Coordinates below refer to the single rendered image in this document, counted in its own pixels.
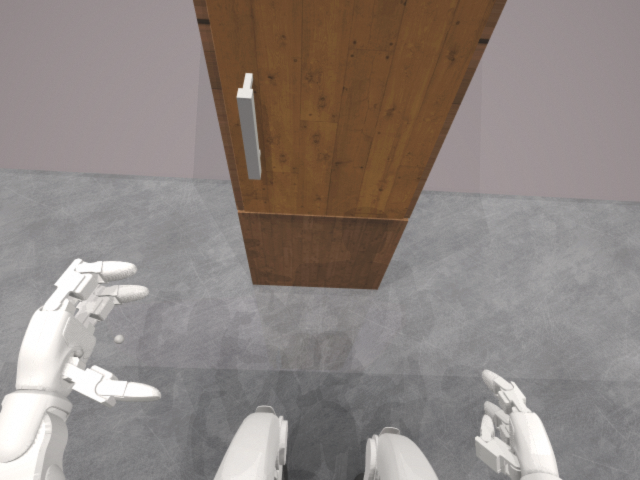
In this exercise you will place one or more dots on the robot thigh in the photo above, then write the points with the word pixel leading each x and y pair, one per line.
pixel 258 447
pixel 396 457

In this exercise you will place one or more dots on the robot right thigh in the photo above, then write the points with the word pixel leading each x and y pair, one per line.
pixel 396 457

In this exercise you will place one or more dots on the robot right hand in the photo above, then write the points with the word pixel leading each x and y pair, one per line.
pixel 522 433

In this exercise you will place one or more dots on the robot left hand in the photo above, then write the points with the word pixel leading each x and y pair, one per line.
pixel 46 359

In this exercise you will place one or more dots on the robot left forearm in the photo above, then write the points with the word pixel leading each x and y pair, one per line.
pixel 33 435

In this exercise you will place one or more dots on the cupboard door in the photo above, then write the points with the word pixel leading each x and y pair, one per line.
pixel 350 96

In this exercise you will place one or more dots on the handle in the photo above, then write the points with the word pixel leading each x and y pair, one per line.
pixel 247 115

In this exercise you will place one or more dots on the robot left thigh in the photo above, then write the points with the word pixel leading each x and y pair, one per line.
pixel 258 447

